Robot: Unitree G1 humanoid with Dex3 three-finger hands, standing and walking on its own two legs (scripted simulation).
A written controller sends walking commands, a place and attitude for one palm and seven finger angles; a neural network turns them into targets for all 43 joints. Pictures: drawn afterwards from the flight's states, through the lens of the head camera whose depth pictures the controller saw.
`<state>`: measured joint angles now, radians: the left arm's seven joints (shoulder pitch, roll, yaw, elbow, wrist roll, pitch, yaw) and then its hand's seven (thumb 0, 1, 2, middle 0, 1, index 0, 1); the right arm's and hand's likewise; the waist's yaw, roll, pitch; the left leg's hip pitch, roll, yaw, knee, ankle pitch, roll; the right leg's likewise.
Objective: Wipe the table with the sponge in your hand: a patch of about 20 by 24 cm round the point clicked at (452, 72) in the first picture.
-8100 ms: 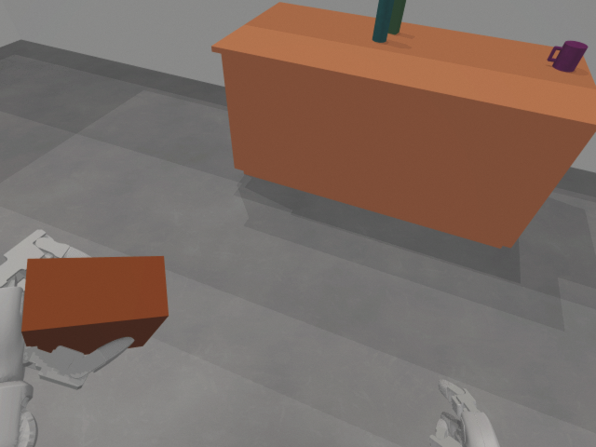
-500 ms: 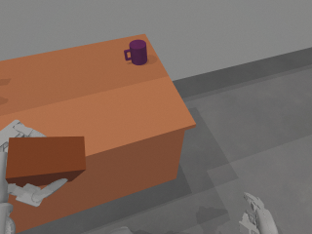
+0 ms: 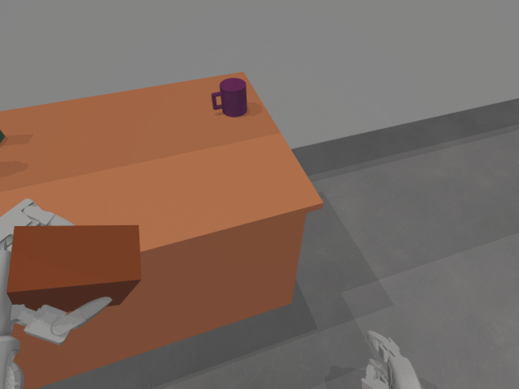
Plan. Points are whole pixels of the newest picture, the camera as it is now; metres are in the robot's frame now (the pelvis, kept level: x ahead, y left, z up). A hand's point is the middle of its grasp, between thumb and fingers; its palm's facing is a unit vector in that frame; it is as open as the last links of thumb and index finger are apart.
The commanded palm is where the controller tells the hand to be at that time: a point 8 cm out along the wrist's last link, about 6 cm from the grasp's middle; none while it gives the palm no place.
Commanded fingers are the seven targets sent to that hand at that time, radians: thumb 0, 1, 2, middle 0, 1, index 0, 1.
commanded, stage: come to a stop and stand still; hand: left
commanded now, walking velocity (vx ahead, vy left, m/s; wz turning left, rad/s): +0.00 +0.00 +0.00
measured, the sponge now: (93, 271) +0.21 +0.21 +0.15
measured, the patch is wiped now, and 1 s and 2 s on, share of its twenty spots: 0.00 0.00 0.00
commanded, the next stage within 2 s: look again from close up in 0.80 s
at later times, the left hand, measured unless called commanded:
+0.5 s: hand (50, 289) +0.19 +0.24 +0.16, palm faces +0.38 -0.83 -0.41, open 10.3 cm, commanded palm +0.14 +0.28 +0.18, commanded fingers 0.00 0.10 1.30 -1.20 -1.60 -1.20 -1.60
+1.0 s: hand (4, 222) +0.24 +0.30 +0.20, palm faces +0.49 -0.75 -0.45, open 10.3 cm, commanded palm +0.15 +0.30 +0.18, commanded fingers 0.00 0.10 1.30 -1.20 -1.60 -1.20 -1.60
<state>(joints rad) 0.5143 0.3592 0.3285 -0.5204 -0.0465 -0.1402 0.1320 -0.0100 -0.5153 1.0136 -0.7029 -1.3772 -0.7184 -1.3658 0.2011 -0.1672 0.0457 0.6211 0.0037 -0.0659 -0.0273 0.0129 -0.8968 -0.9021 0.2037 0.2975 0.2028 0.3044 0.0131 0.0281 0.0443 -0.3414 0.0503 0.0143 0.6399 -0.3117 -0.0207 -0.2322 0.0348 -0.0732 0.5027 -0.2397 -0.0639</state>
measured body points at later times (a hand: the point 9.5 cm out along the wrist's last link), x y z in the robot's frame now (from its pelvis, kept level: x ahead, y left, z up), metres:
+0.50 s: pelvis -0.02 +0.00 +0.00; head -0.02 +0.00 +0.45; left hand +0.16 +0.29 +0.18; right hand +0.14 -0.23 -0.08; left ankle +0.02 +0.13 -0.74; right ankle +0.02 -0.08 -0.74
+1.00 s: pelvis +0.00 +0.01 +0.00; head +0.02 +0.03 +0.45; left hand +0.21 +0.34 +0.22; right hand +0.18 -0.20 -0.07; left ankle +0.02 +0.13 -0.73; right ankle +0.02 -0.08 -0.74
